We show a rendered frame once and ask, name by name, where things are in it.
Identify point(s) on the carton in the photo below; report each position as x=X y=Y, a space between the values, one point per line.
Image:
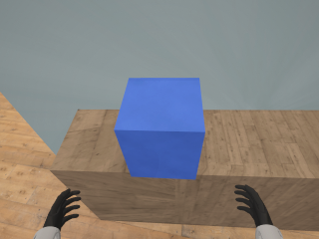
x=160 y=127

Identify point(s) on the left robot hand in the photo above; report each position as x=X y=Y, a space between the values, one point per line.
x=56 y=216

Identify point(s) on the robot right forearm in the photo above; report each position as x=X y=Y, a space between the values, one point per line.
x=267 y=231

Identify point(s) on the pedestal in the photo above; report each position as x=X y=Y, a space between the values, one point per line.
x=275 y=152

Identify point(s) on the robot left forearm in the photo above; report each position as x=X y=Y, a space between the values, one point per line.
x=49 y=232

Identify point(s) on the right robot hand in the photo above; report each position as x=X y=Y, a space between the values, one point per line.
x=257 y=210

